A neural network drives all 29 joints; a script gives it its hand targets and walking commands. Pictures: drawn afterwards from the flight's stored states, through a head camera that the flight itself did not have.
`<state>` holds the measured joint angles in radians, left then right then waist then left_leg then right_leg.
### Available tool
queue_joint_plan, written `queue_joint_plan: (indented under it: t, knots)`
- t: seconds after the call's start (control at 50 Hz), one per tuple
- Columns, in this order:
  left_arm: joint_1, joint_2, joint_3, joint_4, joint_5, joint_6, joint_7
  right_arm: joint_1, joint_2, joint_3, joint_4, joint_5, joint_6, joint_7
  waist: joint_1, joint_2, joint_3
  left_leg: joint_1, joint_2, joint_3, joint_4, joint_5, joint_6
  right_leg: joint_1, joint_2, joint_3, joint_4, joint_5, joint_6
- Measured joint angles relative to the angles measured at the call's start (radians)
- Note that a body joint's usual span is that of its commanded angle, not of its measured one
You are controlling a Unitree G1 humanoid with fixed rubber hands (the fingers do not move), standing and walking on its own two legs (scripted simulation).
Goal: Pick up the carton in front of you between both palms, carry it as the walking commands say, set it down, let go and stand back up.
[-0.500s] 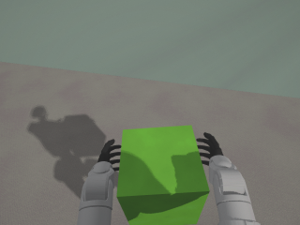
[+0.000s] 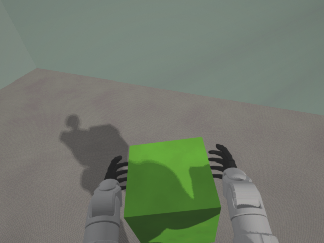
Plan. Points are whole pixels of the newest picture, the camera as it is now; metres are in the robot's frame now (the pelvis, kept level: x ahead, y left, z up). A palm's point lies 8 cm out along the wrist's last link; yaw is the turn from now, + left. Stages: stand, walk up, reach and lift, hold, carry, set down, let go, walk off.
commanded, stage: hold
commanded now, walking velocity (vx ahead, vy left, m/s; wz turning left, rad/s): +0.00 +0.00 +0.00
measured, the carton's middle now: (172, 194) +0.30 +0.01 -0.07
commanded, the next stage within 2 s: set down in 0.54 s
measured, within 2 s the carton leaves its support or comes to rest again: neither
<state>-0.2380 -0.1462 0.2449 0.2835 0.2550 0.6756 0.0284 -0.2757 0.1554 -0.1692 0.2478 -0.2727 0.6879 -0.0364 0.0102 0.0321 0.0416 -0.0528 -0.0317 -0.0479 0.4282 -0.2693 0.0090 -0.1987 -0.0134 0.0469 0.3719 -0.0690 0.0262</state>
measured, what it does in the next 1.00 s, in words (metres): stands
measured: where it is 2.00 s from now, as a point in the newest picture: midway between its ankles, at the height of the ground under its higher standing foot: outside the picture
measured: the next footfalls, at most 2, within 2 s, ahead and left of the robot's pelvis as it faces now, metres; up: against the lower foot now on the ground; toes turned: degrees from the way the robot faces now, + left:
none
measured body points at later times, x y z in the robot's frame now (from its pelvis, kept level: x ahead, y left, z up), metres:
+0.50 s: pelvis +0.00 -0.06 +0.00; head -0.05 -0.09 +0.44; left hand +0.28 +0.13 +0.03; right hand +0.33 -0.17 +0.04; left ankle -0.02 +0.11 -0.74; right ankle +0.09 -0.13 -0.74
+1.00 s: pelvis -0.01 -0.01 -0.02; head +0.08 -0.03 +0.42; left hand +0.33 +0.14 -0.06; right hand +0.38 -0.15 -0.05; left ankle -0.01 +0.12 -0.74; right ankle +0.09 -0.13 -0.74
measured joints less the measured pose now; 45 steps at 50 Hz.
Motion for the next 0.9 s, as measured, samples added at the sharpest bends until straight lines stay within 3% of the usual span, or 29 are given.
queue_joint_plan:
  t: [0.08,0.26,0.42,0.52,0.72,0.9]
  knots:
    - [-0.036,-0.009,0.011,0.063,0.016,0.001,-0.018,-0.029,0.008,-0.064,0.056,-0.031,-0.005,0.003,-0.020,0.007,-0.002,0.002,-0.004,-0.041,0.013,0.005,-0.012,0.012,0.020,0.018,0.025,-0.017,-0.010]
    - [-0.090,-0.023,0.079,0.151,0.056,-0.035,-0.024,-0.069,0.020,-0.105,0.093,-0.043,-0.009,0.010,-0.016,0.013,-0.025,-0.031,0.016,-0.094,0.054,-0.013,-0.012,-0.013,0.062,0.009,0.080,-0.046,-0.040]
    - [-0.086,-0.022,0.082,0.140,0.076,-0.007,-0.037,-0.095,0.028,-0.128,0.125,-0.048,-0.001,0.009,-0.032,0.018,-0.034,-0.029,0.029,-0.133,0.041,-0.008,-0.011,0.001,0.082,-0.010,0.070,-0.051,-0.060]
    - [-0.099,-0.025,0.097,0.161,0.078,-0.009,-0.031,-0.095,0.029,-0.121,0.127,-0.045,0.004,-0.006,-0.024,0.018,-0.044,-0.025,0.034,-0.136,0.031,-0.007,-0.010,0.008,0.086,-0.013,0.062,-0.052,-0.065]
    - [-0.115,-0.031,0.109,0.173,0.098,-0.009,-0.021,-0.125,0.039,-0.162,0.160,-0.074,-0.018,0.018,-0.029,0.018,-0.035,-0.008,0.021,-0.126,0.016,0.000,-0.036,0.029,0.070,-0.001,0.051,-0.061,-0.054]
    - [-0.261,-0.089,0.262,0.336,0.168,-0.154,0.026,-0.298,0.017,-0.325,0.322,-0.201,-0.156,0.078,-0.064,0.037,0.024,-0.189,-0.022,-0.100,0.162,-0.045,-0.026,-0.141,0.042,0.023,0.173,-0.105,-0.022]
